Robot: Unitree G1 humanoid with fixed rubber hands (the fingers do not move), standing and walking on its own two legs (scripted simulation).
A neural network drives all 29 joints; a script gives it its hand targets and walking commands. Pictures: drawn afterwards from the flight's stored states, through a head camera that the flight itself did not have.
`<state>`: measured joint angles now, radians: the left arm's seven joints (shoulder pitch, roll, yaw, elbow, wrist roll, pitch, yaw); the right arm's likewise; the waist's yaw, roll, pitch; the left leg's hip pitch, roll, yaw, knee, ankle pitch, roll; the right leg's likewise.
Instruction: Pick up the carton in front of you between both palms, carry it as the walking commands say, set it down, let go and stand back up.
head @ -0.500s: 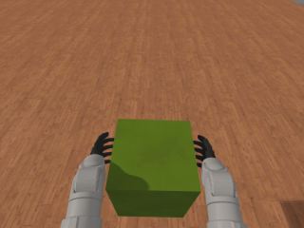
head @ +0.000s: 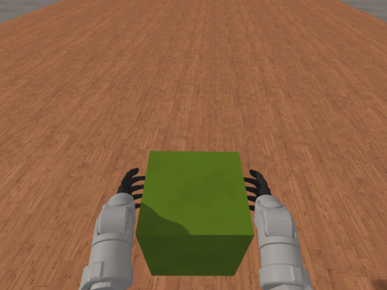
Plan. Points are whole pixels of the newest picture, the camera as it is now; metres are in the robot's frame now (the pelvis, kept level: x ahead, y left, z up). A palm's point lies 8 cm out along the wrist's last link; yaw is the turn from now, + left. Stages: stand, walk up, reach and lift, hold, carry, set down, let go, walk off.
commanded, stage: set down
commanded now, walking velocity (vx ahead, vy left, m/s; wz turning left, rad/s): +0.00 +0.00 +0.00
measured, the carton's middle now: (193, 215) +0.30 +0.00 -0.03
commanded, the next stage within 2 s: none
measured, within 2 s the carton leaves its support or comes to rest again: neither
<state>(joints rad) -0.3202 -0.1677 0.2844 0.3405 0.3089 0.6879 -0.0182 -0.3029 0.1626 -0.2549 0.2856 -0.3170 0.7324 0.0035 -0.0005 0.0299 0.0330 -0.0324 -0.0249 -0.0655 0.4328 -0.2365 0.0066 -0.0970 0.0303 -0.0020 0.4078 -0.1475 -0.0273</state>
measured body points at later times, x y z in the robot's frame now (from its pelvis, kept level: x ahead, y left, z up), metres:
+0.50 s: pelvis +0.00 +0.00 -0.02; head +0.11 -0.01 +0.41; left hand +0.36 +0.14 -0.06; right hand +0.36 -0.16 -0.07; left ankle +0.01 +0.12 -0.74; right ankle +0.06 -0.10 -0.74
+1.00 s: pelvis -0.03 +0.01 -0.15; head +0.19 -0.02 +0.24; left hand +0.41 +0.13 -0.23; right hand +0.41 -0.17 -0.23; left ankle +0.02 +0.12 -0.74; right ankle +0.06 -0.10 -0.74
